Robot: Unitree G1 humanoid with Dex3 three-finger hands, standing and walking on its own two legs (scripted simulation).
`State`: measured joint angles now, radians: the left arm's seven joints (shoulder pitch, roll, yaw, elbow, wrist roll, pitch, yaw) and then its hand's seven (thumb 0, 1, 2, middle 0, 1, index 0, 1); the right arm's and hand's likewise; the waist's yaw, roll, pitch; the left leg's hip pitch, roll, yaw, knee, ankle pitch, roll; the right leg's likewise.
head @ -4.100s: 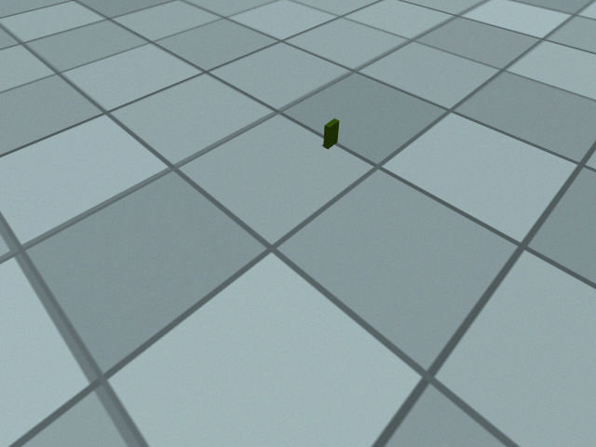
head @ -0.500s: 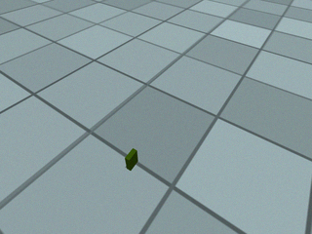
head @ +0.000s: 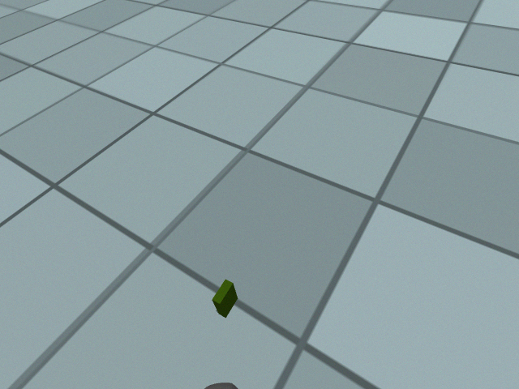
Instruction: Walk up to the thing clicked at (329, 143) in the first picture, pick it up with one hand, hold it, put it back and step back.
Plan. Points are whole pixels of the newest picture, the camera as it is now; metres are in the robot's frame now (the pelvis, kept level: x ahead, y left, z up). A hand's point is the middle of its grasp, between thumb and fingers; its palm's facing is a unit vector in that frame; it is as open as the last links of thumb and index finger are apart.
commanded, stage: walk up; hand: left
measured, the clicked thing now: (225, 298) +0.54 +0.19 -0.69
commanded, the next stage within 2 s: stand in 1.84 s
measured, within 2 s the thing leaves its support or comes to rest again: neither
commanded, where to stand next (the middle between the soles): +0.19 +0.01 m, yaw -1 degrees
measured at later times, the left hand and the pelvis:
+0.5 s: hand (99, 385) +0.18 +0.32 -0.16, palm faces -0.05 -0.93 -0.36, open 7.4 cm; pelvis +0.12 +0.05 +0.00, yaw -1 degrees
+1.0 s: hand (131, 326) +0.27 +0.28 -0.13, palm faces -0.03 -0.94 -0.33, open 7.4 cm; pelvis +0.15 +0.03 +0.01, yaw -1 degrees
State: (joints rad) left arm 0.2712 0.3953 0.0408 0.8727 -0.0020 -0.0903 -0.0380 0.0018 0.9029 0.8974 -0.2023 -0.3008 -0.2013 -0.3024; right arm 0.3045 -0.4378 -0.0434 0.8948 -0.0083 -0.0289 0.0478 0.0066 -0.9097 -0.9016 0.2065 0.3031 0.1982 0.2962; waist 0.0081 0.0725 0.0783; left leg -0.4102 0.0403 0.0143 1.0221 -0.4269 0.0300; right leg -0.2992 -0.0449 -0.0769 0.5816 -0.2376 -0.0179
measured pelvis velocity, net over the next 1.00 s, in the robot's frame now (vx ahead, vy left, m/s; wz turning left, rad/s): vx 0.15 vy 0.03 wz -0.02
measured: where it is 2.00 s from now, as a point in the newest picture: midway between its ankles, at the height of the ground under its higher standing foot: outside the picture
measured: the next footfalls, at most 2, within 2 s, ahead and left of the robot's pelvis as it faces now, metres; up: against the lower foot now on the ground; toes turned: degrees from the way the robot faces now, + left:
left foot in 0.22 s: +0.21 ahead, +0.16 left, +0.00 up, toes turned +3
right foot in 0.56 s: +0.21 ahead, -0.10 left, +0.00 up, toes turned -3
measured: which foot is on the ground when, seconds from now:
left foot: up 0.00-0.20, down 0.22-1.00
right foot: down 0.00-0.24, up 0.26-0.54, down 0.56-1.00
